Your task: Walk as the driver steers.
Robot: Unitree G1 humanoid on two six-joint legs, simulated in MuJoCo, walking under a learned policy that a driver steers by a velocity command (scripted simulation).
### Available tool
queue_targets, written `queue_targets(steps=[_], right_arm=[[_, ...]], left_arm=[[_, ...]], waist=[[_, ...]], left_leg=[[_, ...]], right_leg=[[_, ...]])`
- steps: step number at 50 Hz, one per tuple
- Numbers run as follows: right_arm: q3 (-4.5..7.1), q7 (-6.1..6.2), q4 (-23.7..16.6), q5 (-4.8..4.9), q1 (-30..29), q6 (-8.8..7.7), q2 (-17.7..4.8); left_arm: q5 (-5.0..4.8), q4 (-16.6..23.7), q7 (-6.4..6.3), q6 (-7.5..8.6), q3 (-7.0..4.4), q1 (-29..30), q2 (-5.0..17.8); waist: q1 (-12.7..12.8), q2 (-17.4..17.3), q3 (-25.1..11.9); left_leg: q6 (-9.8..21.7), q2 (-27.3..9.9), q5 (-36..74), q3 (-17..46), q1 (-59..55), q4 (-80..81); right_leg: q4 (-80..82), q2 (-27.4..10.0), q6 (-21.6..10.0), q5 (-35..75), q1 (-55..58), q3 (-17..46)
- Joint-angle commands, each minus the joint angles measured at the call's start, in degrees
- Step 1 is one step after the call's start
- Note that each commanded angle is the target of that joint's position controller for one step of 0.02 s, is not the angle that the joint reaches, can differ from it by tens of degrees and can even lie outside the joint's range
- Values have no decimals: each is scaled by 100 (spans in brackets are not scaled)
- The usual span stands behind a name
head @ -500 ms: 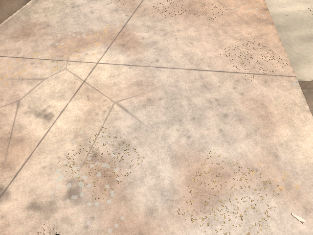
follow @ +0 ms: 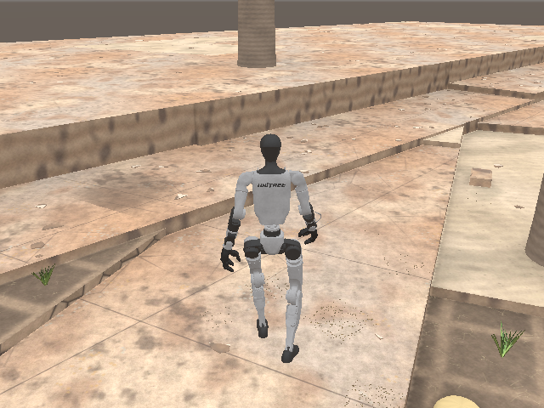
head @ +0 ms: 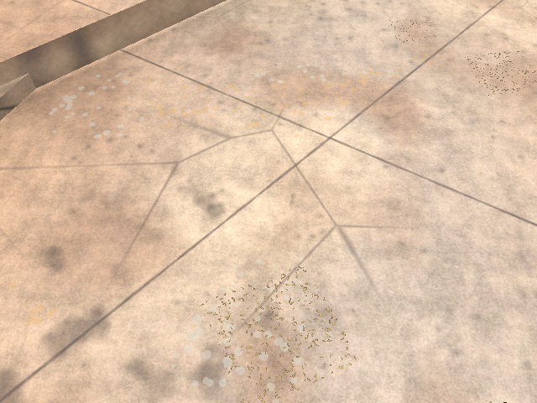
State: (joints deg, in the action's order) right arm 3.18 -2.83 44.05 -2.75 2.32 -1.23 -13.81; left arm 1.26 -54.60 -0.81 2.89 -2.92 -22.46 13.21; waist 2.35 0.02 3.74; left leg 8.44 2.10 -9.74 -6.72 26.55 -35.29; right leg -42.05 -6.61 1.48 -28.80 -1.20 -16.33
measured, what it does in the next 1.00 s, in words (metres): walks ahead: right foot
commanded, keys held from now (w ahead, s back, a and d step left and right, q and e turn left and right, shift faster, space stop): w+q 0.10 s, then w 0.14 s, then w+e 0.76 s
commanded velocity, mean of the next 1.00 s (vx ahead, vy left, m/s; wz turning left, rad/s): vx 0.50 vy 0.00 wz -0.13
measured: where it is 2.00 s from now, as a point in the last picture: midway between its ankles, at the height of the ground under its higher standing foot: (337, 201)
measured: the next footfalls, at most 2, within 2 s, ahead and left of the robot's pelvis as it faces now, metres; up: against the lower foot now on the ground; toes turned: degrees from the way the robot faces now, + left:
right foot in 0.54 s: +0.47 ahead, -0.07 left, +0.00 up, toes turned +0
left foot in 1.06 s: +0.78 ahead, +0.07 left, +0.00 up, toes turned -17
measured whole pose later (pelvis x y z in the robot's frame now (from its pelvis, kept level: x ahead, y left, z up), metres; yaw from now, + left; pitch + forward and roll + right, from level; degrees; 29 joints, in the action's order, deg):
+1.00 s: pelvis +0.56 +0.00 +0.02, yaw -12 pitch +2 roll -1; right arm 0.1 -1.3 41.1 -1.8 1.6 -2.6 -14.9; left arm 0.7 -49.9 -0.1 2.2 -4.3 -24.8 15.7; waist 5.7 -1.9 1.8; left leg -2.3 -2.3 -4.2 2.5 32.7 -34.0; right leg -18.7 8.2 -5.7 -18.7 -0.9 11.2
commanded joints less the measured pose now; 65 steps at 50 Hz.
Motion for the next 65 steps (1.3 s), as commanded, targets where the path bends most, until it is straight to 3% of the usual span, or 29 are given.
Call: queue_targets(steps=[1, 3, 4, 6, 10, 15, 20, 22, 24, 26, 27, 28, 29, 30, 31, 33, 37, 43, 47, 50, 52, 53, 54, 55, 56, 57, 58, 60, 65], right_arm=[[514, 199, 155, 150, 2187, 60, -1683], [383, 264, 243, 209, 1628, 49, -1181], [331, 279, 205, 236, 1363, 6, -1000], [234, 275, 150, 280, 1168, -102, -762], [226, 244, 337, 268, 1631, -262, -866], [168, 245, 520, 255, 2109, -311, -830], [92, 321, 735, 138, 2434, -345, -771], [79, 379, 796, 100, 2374, -346, -809], [76, 430, 801, 78, 2159, -361, -910], [90, 446, 816, 49, 2055, -317, -1029], [68, 453, 720, 97, 1942, -328, -1032], [-19, 377, 427, 293, 2236, -376, -648], [25, 337, 377, 139, 2099, -420, -801], [8, 300, 255, 83, 1723, -447, -792], [-15, 269, 180, 109, 1482, -499, -806], [-38, 253, 105, 31, 1423, -382, -706], [-102, 208, -49, -23, 1267, -131, -537], [-156, 170, -522, 50, -73, -134, -502], [-196, 157, -768, 103, -623, -206, -545], [-148, 186, -737, 128, -218, -283, -750], [-30, 293, -410, 107, 955, -383, -1015], [75, 395, -349, -10, 1793, -437, -1417], [200, 443, -394, -99, 1979, -353, -1927], [197, 408, -351, 1, 1756, -269, -1639], [76, 374, -422, 46, 1443, -258, -1080], [-2, 335, -383, 58, 1247, -277, -773], [-37, 327, -323, 51, 1209, -305, -673], [-43, 295, -132, 96, 1373, -402, -674], [15, 230, 167, 189, 1705, -521, -791]], left_arm=[[18, 993, 103, 148, -154, 629, 836], [-77, 1039, 111, 275, -96, 825, 698], [2, 979, 97, 233, -109, 756, 698], [142, 905, 117, 19, -101, 455, 645], [142, 1046, 197, -145, -60, 897, 489], [58, 1256, 248, -127, -26, 1750, 494], [3, 1477, 316, -79, 35, 2426, 459], [-3, 1512, 342, -56, 32, 2400, 479], [1, 1384, 301, -48, -9, 1943, 544], [31, 982, 226, 0, -125, 676, 736], [127, 748, 178, 35, -222, -219, 964], [197, 729, 120, 14, -455, -740, 1742], [-45, 704, 199, -35, -406, -319, 1547], [-155, 762, 221, -56, -381, 151, 1409], [-124, 819, 223, -69, -306, 433, 1081], [-119, 773, 170, -50, -210, 640, 802], [-139, 708, 151, 68, -269, 397, 1045], [-147, 644, 127, 20, -324, -232, 1110], [-62, 661, 69, -16, -342, -493, 1150], [-18, 819, 10, -12, -381, -154, 1288], [-61, 900, 65, 43, -376, 130, 1320], [-139, 1030, 126, 100, -277, 102, 986], [-294, 1222, 120, 95, -167, -444, 484], [-79, 1094, 75, 23, -191, -576, 908], [2, 997, 98, -18, -212, -269, 993], [25, 1025, 154, -21, -181, 45, 883], [53, 1051, 202, -44, -165, 173, 790], [112, 1047, 278, -137, -135, 165, 709], [128, 1315, 355, -168, -50, 944, 614]], waist=[[-998, -503, -1847], [-566, -6, -629], [-341, 75, -428], [-73, -20, -536], [-157, -134, -293], [-497, -298, -118], [-711, -303, 171], [-611, -306, 226], [-348, -415, -14], [200, -425, -711], [625, -255, -1165], [517, 999, -1827], [252, 936, -1957], [78, 491, -1155], [1, 56, -634], [-331, -66, -175], [-394, 174, -261], [127, 320, -166], [326, 378, -204], [9, 483, -288], [-589, 230, -804], [-907, -376, -1573], [-653, -1625, -2138], [-435, -1285, -1859], [-407, -498, -1109], [-386, -183, -664], [-323, -385, -482], [-226, -699, -414], [-241, -572, -268]], left_leg=[[1440, -2141, -595, 4741, -4450, 1871], [1081, -1780, 776, 3201, -3102, 1955], [910, -1476, 1297, 2757, -2557, 2012], [825, -1186, 1823, 2287, -2037, 2152], [700, -975, 1929, 1916, -1839, 2506], [312, -956, 2210, 1601, -2543, 2613], [208, -1199, 2554, 1194, -3222, 2691], [145, -1334, 3110, 996, -3416, 2551], [4, -1355, 4925, 707, -3484, 1906], [-135, -1245, 5898, 453, -3444, 150], [-243, -1115, 4778, 297, -2469, -1250], [-575, -161, 1693, -32, -374, -3748], [-552, 366, -1754, 819, 740, -4589], [-513, -97, -1329, 1193, 1129, -4560], [-536, -347, -943, 1115, 1109, -4183], [-680, -620, -810, 1057, 668, -3406], [-1024, -699, -493, 802, 523, -2520], [-1226, -604, 785, 729, 994, -780], [-1144, -388, 756, 753, 964, -129], [-950, -232, 295, 882, 6, 485], [-704, -147, 172, 872, -1752, 1030], [-413, -1208, -777, 1888, -3040, 1240], [163, -2689, -1386, 4313, -4355, 1750], [391, -2754, -1877, 5127, -3938, 1892], [317, -2465, -1819, 4297, -3207, 1962], [221, -2120, -1164, 3450, -2618, 2083], [97, -1844, -552, 2847, -2298, 2196], [50, -1560, 525, 2173, -2018, 2293], [250, -1553, 1147, 1517, -2108, 2644]], right_leg=[[-4005, 553, -74, -147, -4119, 1597], [-3220, 44, -175, 940, -4080, 1720], [-2854, -61, -144, 1021, -3714, 1753], [-2466, -107, -23, 1056, -3115, 1768], [-1619, -106, 84, 1737, -3356, 1573], [-385, -38, -36, 2774, -3797, 1474], [439, 223, -369, 2863, -3857, 1307], [729, 411, -555, 2552, -3606, 1287], [883, 782, -792, 2078, -2820, 1074], [1255, 1178, -1050, 1857, -1485, 936], [1456, 740, -1327, 1947, -108, 1561], [1631, -890, -2229, 1815, 1555, 4318], [2410, -1323, -2518, 2377, 1745, 6033], [2458, -1146, -2371, 1945, 1040, 5197], [2650, -960, -2190, 2081, 281, 4590], [2916, -418, -1833, 2700, -751, 3804], [3136, -22, -1808, 3165, -1211, 3265], [3004, 200, -1461, 3334, -614, 3324], [2561, 80, -1413, 3990, -64, 3596], [2133, -24, -1175, 4265, -168, 3871], [896, 360, -921, 4680, -625, 3691], [-550, 735, -762, 3703, -1207, 3247], [-2049, 1621, -572, 60, -2935, 2447], [-2724, 1185, -629, -201, -3539, 2343], [-2848, 917, -620, 358, -3562, 2359], [-2623, 768, -573, 739, -3447, 2304], [-2388, 652, -531, 883, -3319, 2267], [-2171, 636, -444, 968, -3085, 2221], [-1385, 551, -281, 1565, -3579, 2129]])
